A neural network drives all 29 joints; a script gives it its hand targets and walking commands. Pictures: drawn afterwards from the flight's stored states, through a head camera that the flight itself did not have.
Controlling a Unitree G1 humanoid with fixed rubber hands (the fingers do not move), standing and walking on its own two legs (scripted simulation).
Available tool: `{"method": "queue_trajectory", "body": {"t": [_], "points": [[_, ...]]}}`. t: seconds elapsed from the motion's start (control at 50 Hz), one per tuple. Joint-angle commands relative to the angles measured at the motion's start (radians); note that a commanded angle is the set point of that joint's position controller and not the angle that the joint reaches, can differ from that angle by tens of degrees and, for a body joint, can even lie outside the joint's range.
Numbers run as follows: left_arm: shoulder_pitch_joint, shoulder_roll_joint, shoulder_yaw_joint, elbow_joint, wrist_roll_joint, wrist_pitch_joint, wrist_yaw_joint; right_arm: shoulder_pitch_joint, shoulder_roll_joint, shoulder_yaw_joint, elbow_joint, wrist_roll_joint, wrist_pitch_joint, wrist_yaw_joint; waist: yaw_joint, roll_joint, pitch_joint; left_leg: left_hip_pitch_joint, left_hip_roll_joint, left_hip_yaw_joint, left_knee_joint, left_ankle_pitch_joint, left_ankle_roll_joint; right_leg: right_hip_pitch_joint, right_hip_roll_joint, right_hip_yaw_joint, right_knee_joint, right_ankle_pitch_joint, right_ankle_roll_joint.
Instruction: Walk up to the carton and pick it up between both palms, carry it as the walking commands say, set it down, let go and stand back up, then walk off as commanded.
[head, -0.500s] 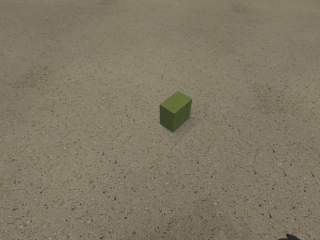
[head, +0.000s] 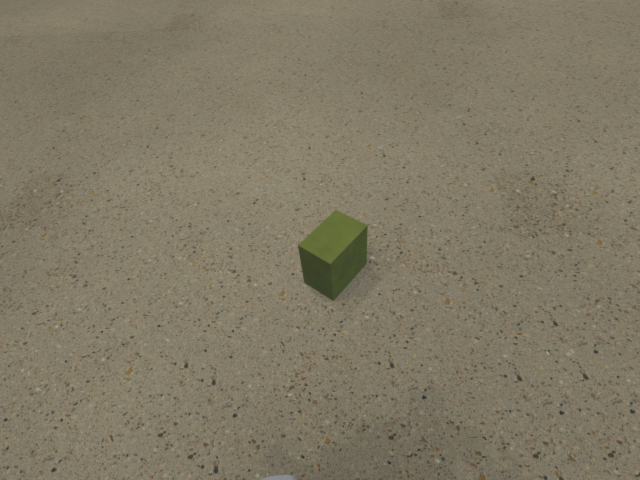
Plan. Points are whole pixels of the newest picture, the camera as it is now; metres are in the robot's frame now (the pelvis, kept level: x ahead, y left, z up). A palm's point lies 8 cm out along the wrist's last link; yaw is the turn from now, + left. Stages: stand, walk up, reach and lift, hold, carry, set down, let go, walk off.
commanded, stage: walk up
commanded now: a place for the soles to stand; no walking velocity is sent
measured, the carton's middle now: (334, 255) +0.99 +0.06 -0.64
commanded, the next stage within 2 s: none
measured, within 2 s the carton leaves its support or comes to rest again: neither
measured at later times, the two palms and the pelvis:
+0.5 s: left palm (95, 444) +0.20 +0.35 -0.09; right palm (581, 421) +0.25 -0.31 -0.10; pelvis +0.16 +0.01 -0.01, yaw +0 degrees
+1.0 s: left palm (130, 330) +0.38 +0.37 -0.10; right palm (520, 326) +0.38 -0.27 -0.09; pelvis +0.31 +0.05 +0.00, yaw +0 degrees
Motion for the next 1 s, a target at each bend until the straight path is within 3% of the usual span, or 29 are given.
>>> {"method": "queue_trajectory", "body": {"t": [0.0, 0.04, 0.08, 0.1, 0.14, 0.16, 0.18, 0.2, 0.22, 0.28, 0.32, 0.34, 0.38, 0.4, 0.42, 0.44, 0.46, 0.48, 0.58, 0.62, 0.68, 0.7, 0.72, 0.74, 0.76, 0.84, 0.92, 0.94, 0.98], "points": [[0.061, 0.276, 0.079, -0.059, -0.001, -0.019, 0.015, -0.046, -0.131, -0.038, -0.094, -0.006, -0.031, 0.018, 0.017, -0.212, 0.006, -0.111, 0.065, -0.012, -0.140, 0.048, 0.004, 0.052, -0.313, 0.298, -0.338, 0.159, -0.234], [0.077, 0.244, 0.071, -0.046, -0.001, -0.019, 0.011, -0.051, -0.142, -0.047, -0.103, -0.004, -0.032, 0.031, 0.027, -0.203, 0.001, -0.047, 0.033, 0.050, -0.289, 0.139, 0.005, 0.041, -0.228, 0.173, -0.319, 0.166, -0.197], [0.092, 0.268, 0.073, -0.057, -0.012, -0.009, 0.008, -0.081, -0.145, -0.047, -0.091, -0.011, -0.033, 0.027, 0.043, -0.194, -0.059, 0.003, 0.008, 0.098, -0.331, 0.182, 0.008, 0.104, -0.257, 0.217, -0.277, 0.239, -0.202], [0.074, 0.273, 0.065, -0.070, -0.013, -0.012, 0.010, -0.075, -0.131, -0.049, -0.103, -0.003, -0.037, 0.023, 0.006, -0.205, -0.067, 0.084, 0.018, 0.069, -0.377, 0.207, 0.016, 0.043, -0.295, 0.226, -0.268, 0.233, -0.201], [0.009, 0.209, 0.043, -0.090, -0.014, -0.013, 0.005, 0.043, -0.186, -0.067, -0.066, -0.005, -0.043, 0.017, -0.069, -0.090, -0.091, 0.365, -0.017, 0.075, -0.460, 0.230, 0.042, -0.143, -0.205, 0.124, -0.086, 0.123, -0.132], [0.027, 0.152, 0.023, -0.082, -0.021, -0.012, 0.005, 0.151, -0.245, -0.087, -0.021, -0.022, -0.052, 0.008, -0.124, 0.080, -0.139, 0.507, 0.044, -0.056, -0.581, 0.027, 0.109, -0.242, -0.101, 0.023, 0.195, 0.146, -0.093], [0.052, 0.112, 0.017, -0.099, -0.029, -0.008, 0.008, 0.202, -0.303, -0.110, -0.055, -0.029, -0.057, 0.000, -0.129, 0.223, -0.170, 0.673, 0.278, -0.489, -0.708, -0.103, 0.214, -0.462, 0.005, -0.014, 0.482, -0.080, -0.026], [0.032, 0.194, 0.029, -0.094, -0.006, -0.004, 0.020, 0.159, -0.324, -0.113, -0.088, -0.003, -0.055, -0.013, -0.124, 0.074, -0.178, 0.583, 0.387, -0.618, -0.744, -0.005, 0.289, -0.461, -0.010, 0.106, 0.561, -0.180, -0.009], [0.021, 0.221, 0.028, -0.080, -0.014, 0.000, 0.026, 0.118, -0.299, -0.104, -0.088, 0.013, -0.052, -0.011, -0.095, -0.001, -0.119, 0.475, 0.376, -0.529, -0.723, 0.044, 0.318, -0.444, -0.074, 0.127, 0.549, -0.172, 0.008], [0.089, 0.207, 0.035, -0.008, -0.020, 0.000, 0.008, 0.003, -0.246, -0.079, -0.106, 0.004, -0.036, -0.014, -0.047, 0.152, -0.038, 0.199, 0.212, -0.168, -0.686, 0.069, 0.228, -0.240, -0.095, 0.058, 0.276, -0.163, 0.000], [0.113, 0.208, 0.053, 0.010, -0.012, 0.003, -0.004, -0.023, -0.259, -0.086, -0.126, -0.020, -0.027, -0.003, -0.034, 0.147, -0.046, 0.108, 0.190, -0.177, -0.682, -0.056, 0.225, -0.120, -0.043, 0.017, 0.172, -0.173, 0.009], [0.165, 0.199, 0.060, 0.013, -0.002, -0.001, -0.006, -0.055, -0.260, -0.083, -0.143, -0.010, -0.025, 0.000, 0.002, 0.104, -0.072, 0.064, 0.238, -0.200, -0.682, -0.170, 0.225, -0.065, -0.045, 0.038, 0.116, -0.098, -0.001], [0.273, 0.220, 0.087, 0.063, 0.015, -0.005, 0.005, -0.154, -0.211, -0.073, -0.171, -0.017, -0.010, 0.010, 0.100, 0.048, -0.086, -0.203, 0.128, -0.085, -0.493, -0.373, 0.161, 0.252, 0.017, 0.001, 0.028, -0.021, -0.014], [0.291, 0.245, 0.095, 0.051, 0.019, -0.012, 0.019, -0.181, -0.142, -0.041, -0.180, -0.017, -0.008, 0.006, 0.135, -0.118, 0.005, -0.362, 0.056, -0.016, -0.283, -0.352, 0.100, 0.281, -0.069, 0.162, -0.175, -0.240, -0.058], [0.303, 0.364, 0.113, 0.048, 0.021, -0.023, 0.035, -0.200, -0.083, -0.032, -0.206, 0.001, -0.012, 0.003, 0.151, -0.322, 0.032, -0.506, -0.061, 0.057, 0.044, -0.194, 0.023, 0.232, -0.389, 0.733, -0.481, -0.687, -0.163], [0.203, 0.391, 0.118, 0.013, 0.011, -0.030, 0.037, -0.250, -0.159, -0.040, -0.177, -0.004, -0.012, -0.005, 0.131, -0.155, 0.120, -0.537, 0.004, -0.119, 0.094, -0.055, 0.018, 0.158, -0.470, 0.854, -0.528, -0.692, -0.240], [0.167, 0.356, 0.103, -0.004, 0.002, -0.036, 0.041, -0.196, -0.216, -0.061, -0.155, 0.007, -0.017, -0.001, 0.083, -0.091, 0.125, -0.482, 0.024, -0.114, 0.110, 0.032, 0.009, 0.138, -0.429, 0.732, -0.492, -0.606, -0.216], [0.075, 0.323, 0.092, -0.011, 0.002, -0.035, 0.043, -0.131, -0.209, -0.060, -0.127, -0.007, -0.022, 0.000, 0.019, -0.118, 0.097, -0.450, 0.057, -0.083, 0.097, 0.035, -0.007, 0.129, -0.414, 0.622, -0.432, -0.476, -0.266], [0.066, 0.269, 0.078, -0.017, 0.005, -0.025, 0.022, -0.081, -0.146, -0.035, -0.100, -0.005, -0.026, 0.028, 0.025, -0.274, -0.015, -0.133, 0.031, 0.039, -0.222, 0.081, -0.025, 0.101, -0.225, 0.178, -0.265, 0.157, -0.197], [0.072, 0.299, 0.079, -0.018, 0.001, -0.017, 0.022, -0.137, -0.164, -0.049, -0.107, -0.007, -0.019, 0.028, 0.046, -0.258, -0.016, -0.030, 0.026, 0.064, -0.284, 0.088, -0.013, 0.044, -0.260, 0.212, -0.291, 0.090, -0.196], [0.033, 0.257, 0.044, -0.021, -0.011, 0.000, 0.020, -0.038, -0.164, -0.066, -0.060, -0.011, -0.024, 0.024, -0.045, -0.147, -0.082, 0.281, -0.047, 0.130, -0.422, 0.160, 0.027, -0.112, -0.211, 0.125, -0.114, 0.107, -0.134], [0.012, 0.206, 0.032, -0.038, -0.013, -0.002, 0.020, 0.115, -0.210, -0.070, -0.021, -0.010, -0.038, 0.007, -0.131, 0.024, -0.140, 0.470, -0.013, 0.032, -0.504, 0.085, 0.075, -0.182, -0.148, 0.045, 0.158, 0.268, -0.087], [0.005, 0.135, 0.013, -0.078, -0.030, -0.007, 0.017, 0.160, -0.329, -0.109, -0.030, -0.025, -0.049, -0.006, -0.158, 0.256, -0.199, 0.588, 0.250, -0.435, -0.710, -0.030, 0.170, -0.400, -0.001, -0.025, 0.508, 0.063, -0.006], [-0.002, 0.206, 0.024, -0.063, -0.011, 0.003, 0.033, 0.137, -0.339, -0.105, -0.057, -0.002, -0.047, -0.010, -0.132, 0.156, -0.212, 0.541, 0.354, -0.593, -0.757, -0.068, 0.262, -0.445, -0.026, 0.086, 0.570, -0.231, 0.001], [0.025, 0.224, 0.024, -0.029, -0.014, 0.011, 0.036, 0.065, -0.311, -0.105, -0.079, 0.006, -0.038, -0.011, -0.088, 0.031, -0.135, 0.411, 0.348, -0.528, -0.744, -0.078, 0.275, -0.438, -0.055, 0.133, 0.598, -0.185, -0.005], [0.111, 0.209, 0.035, 0.045, -0.014, 0.012, 0.016, -0.019, -0.229, -0.059, -0.068, 0.007, -0.039, -0.015, -0.026, 0.108, -0.002, 0.165, 0.209, -0.179, -0.700, 0.090, 0.210, -0.265, -0.090, 0.085, 0.327, -0.096, 0.003], [0.070, 0.182, 0.049, 0.035, 0.002, 0.002, 0.004, -0.042, -0.239, -0.072, -0.093, -0.009, -0.033, 0.004, -0.020, 0.105, -0.029, 0.097, 0.247, -0.152, -0.707, -0.014, 0.222, -0.109, -0.062, 0.036, 0.106, -0.018, -0.001], [0.081, 0.159, 0.044, 0.046, -0.002, -0.006, 0.005, -0.065, -0.213, -0.062, -0.097, -0.012, -0.023, 0.004, -0.007, 0.158, -0.061, 0.070, 0.207, -0.100, -0.663, 0.016, 0.194, -0.039, -0.024, 0.011, 0.035, 0.004, -0.006], [0.159, 0.169, 0.054, 0.074, -0.003, -0.015, 0.020, -0.111, -0.160, -0.040, -0.129, -0.007, -0.009, -0.003, 0.058, 0.072, -0.104, -0.035, 0.134, -0.038, -0.502, 0.006, 0.139, 0.180, 0.026, 0.019, -0.075, 0.109, -0.017]]}}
